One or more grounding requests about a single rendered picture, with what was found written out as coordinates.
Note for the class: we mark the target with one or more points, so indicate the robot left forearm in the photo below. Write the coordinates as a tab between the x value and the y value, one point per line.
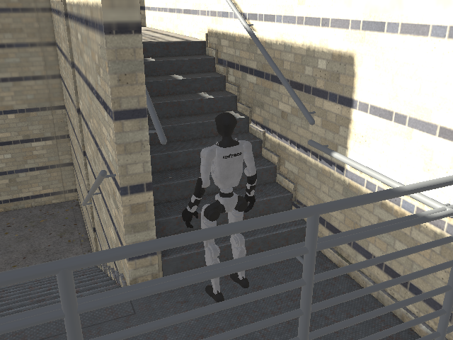
197	196

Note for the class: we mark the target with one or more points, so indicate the robot left shin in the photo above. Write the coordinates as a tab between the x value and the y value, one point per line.
209	261

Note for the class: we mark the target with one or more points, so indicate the robot right forearm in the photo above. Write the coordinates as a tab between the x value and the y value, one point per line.
251	184

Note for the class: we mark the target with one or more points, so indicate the right robot upper arm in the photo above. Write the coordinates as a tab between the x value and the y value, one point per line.
250	170

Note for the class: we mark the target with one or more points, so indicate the robot right thigh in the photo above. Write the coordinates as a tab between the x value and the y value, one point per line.
237	215

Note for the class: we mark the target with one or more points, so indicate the left robot hand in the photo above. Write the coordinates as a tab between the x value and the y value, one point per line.
187	217

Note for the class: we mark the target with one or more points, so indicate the left robot upper arm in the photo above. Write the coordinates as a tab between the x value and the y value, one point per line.
207	155

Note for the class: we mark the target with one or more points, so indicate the right robot hand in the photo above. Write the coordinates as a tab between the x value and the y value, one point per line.
252	200

